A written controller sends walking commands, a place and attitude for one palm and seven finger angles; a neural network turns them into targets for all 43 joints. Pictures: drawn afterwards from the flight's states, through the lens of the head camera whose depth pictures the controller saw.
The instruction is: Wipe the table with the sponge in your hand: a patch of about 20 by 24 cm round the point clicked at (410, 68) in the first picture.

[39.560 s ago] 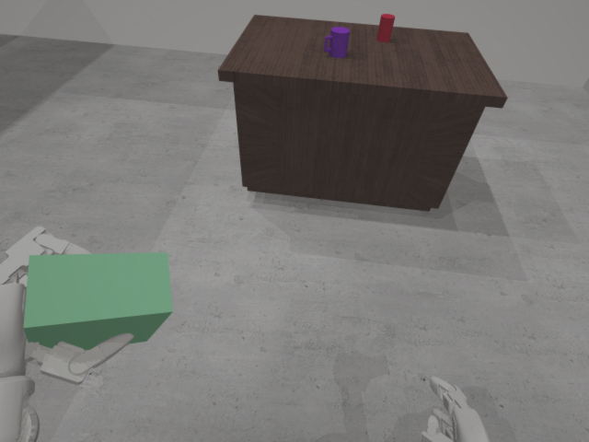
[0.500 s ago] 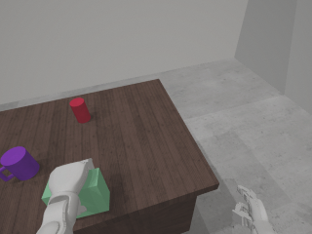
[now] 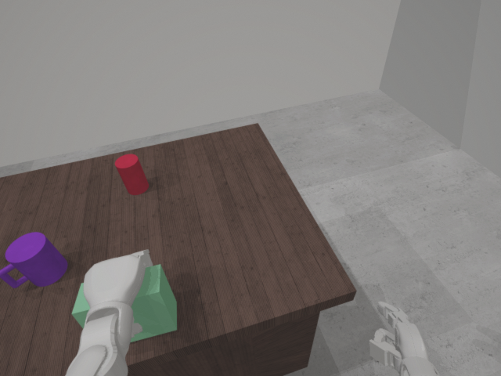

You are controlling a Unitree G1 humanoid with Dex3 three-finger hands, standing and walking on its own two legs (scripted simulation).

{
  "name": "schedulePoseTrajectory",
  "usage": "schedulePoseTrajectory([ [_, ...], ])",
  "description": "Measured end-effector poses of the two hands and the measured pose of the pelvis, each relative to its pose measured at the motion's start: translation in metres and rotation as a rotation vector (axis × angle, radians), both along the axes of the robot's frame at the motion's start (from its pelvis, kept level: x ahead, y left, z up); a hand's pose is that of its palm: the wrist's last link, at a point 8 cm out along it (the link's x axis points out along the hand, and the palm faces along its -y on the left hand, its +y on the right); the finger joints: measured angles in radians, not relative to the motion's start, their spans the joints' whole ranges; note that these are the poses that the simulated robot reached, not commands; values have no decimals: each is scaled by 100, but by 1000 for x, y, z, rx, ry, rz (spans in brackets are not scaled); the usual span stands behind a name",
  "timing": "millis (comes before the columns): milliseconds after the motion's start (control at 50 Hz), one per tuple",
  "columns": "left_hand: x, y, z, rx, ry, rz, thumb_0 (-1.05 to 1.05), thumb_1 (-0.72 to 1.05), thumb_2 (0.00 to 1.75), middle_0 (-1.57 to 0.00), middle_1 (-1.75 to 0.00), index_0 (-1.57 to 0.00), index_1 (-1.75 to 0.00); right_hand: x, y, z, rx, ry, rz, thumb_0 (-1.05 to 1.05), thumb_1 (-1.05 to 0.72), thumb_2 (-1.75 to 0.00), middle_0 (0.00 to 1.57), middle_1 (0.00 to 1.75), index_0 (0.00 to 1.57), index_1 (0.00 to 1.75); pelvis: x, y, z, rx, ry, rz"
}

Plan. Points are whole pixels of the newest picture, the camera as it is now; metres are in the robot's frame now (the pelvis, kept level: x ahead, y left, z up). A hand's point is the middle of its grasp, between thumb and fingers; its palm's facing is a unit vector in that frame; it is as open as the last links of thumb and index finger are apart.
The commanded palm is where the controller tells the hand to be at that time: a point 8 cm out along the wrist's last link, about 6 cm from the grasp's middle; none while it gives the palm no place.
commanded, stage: lower the sponge onto the table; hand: left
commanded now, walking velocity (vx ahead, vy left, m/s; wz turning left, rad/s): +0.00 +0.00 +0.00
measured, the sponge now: (133, 313) +0.21 +0.26 -0.04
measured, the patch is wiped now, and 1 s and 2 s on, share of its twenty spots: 0.00 0.45 0.45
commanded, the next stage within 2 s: wipe forward along the first lane in 0.02 s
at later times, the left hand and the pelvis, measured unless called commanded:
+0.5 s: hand (133, 278) +0.26 +0.27 +0.00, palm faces -0.11 -0.05 -0.99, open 10.2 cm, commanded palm +0.25 +0.26 +0.04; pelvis -0.02 -0.01 -0.01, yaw +1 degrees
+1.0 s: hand (137, 255) +0.30 +0.29 +0.00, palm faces -0.14 +0.00 -0.99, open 10.3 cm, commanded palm +0.30 +0.29 +0.03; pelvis -0.03 -0.03 -0.02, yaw -1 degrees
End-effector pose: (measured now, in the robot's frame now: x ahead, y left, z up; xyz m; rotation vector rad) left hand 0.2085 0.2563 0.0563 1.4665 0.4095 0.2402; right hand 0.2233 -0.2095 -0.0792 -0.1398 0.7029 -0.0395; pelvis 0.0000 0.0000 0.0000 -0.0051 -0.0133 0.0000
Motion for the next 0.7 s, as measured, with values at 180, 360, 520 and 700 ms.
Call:
schedulePoseTrajectory([
  [180, 1, -2, -2, 15, -9, 14, -2, -52, 104, -72, -131, -74, -130, -7, 1, -6, 13, 24, 0, 1, -90, -90, 20, 30, 20, 30, -3, -2, -2, 2, 12, 3],
  [360, 16, 1, 0, 39, 4, 11, -1, -53, 105, -74, -129, -75, -128, -18, -10, -13, -15, 52, -14, 1, -90, -90, 20, 30, 20, 30, -12, -9, -5, 5, 22, 14],
  [520, 37, 6, -1, 58, 30, 12, 0, -54, 105, -75, -128, -76, -128, -41, -29, -25, -31, 106, -58, 1, -90, -90, 20, 30, 20, 30, -18, -15, -8, 7, 54, 14],
  [700, 57, 11, -2, 82, 49, 2, 1, -57, 109, -76, -126, -77, -127, -79, -53, -46, -50, 202, -116, 1, -90, -90, 20, 30, 20, 30, -22, -23, -13, 8, 96, 6],
])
